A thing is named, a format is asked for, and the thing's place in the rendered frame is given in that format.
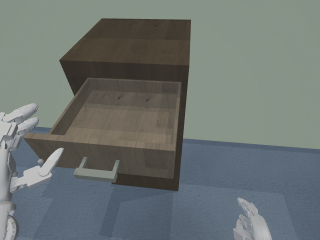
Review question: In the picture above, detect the left robot hand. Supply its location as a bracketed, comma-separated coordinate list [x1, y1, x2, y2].
[0, 103, 64, 202]

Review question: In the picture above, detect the robot left forearm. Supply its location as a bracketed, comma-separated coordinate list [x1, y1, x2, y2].
[0, 201, 19, 240]

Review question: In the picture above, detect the drawer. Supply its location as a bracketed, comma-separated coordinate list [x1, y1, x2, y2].
[23, 77, 181, 179]

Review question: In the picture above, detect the handle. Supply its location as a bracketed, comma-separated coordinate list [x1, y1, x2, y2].
[73, 157, 120, 183]

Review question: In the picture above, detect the right robot hand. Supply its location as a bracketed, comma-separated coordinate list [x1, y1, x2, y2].
[233, 197, 272, 240]

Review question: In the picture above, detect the cabinet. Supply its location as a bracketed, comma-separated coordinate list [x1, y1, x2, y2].
[59, 18, 191, 191]

